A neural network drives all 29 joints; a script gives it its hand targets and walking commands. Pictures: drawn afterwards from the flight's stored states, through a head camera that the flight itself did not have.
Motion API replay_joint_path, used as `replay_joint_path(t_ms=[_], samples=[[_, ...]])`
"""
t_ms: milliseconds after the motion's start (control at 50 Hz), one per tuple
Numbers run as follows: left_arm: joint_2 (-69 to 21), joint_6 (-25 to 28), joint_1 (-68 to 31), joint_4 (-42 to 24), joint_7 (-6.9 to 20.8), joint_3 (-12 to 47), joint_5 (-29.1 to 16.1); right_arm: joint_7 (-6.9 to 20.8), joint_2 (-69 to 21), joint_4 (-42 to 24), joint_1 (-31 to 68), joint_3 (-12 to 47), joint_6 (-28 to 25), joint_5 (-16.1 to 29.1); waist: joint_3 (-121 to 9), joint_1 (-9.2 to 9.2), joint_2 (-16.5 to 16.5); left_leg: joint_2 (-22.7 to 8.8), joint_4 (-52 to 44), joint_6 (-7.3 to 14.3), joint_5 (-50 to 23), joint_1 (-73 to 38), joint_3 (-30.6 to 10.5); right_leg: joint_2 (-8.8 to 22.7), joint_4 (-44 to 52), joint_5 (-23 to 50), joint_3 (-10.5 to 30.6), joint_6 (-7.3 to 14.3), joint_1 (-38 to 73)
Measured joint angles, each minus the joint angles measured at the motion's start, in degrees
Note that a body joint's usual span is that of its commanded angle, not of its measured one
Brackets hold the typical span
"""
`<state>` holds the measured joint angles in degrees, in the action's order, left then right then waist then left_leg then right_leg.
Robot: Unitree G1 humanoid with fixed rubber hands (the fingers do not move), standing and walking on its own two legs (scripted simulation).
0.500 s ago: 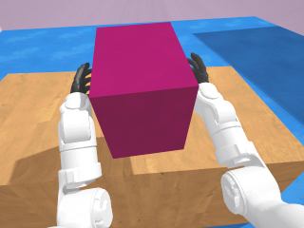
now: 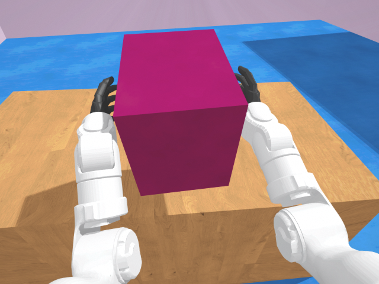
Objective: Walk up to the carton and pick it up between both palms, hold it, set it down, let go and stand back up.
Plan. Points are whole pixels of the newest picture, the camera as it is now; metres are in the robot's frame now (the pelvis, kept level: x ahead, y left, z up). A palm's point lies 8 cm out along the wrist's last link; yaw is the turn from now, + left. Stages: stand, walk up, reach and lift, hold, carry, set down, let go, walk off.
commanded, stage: hold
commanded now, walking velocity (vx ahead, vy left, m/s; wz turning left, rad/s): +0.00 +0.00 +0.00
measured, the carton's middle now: (177, 111) +0.41 +0.01 +0.19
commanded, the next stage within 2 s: none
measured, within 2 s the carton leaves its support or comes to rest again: neither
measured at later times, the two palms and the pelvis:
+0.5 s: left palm (102, 119) +0.36 +0.16 +0.21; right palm (248, 106) +0.37 -0.14 +0.22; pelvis +0.01 +0.00 +0.00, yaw +0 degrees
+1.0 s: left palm (103, 117) +0.36 +0.15 +0.22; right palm (250, 104) +0.37 -0.14 +0.22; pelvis +0.01 +0.00 +0.00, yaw +0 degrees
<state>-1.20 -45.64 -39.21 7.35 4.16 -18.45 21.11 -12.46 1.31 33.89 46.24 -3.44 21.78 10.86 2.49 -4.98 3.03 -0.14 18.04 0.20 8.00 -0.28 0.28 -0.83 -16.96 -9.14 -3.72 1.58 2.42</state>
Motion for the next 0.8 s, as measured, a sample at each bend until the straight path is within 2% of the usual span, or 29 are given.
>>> replay_joint_path(t_ms=[280,520,800], samples=[[0.1,0.5,1.6,-1.2,-0.2,0.6,-0.5,-0.5,0.4,-1.1,-0.6,1.1,0.1,1.3,-0.3,-0.5,0.8,0.0,0.6,0.0,0.6,0.1,-0.5,0.0,0.3,-0.3,-0.4,0.0,0.5],[-0.3,0.1,3.2,-3.6,-0.5,1.8,-0.3,-0.4,0.7,-3.1,-2.3,1.9,0.0,2.0,0.7,-0.8,-0.1,0.0,1.1,0.2,1.1,-0.6,-0.4,0.0,0.4,-0.4,-0.3,-0.2,1.5],[0.0,-0.1,1.4,-1.9,-0.5,0.9,-0.6,-0.4,0.7,-1.7,-0.8,1.4,0.1,1.4,0.2,-0.49,0.0,-0.1,0.4,0.0,0.6,-0.1,0.0,-0.1,0.4,-0.2,0.1,-0.1,0.5]])
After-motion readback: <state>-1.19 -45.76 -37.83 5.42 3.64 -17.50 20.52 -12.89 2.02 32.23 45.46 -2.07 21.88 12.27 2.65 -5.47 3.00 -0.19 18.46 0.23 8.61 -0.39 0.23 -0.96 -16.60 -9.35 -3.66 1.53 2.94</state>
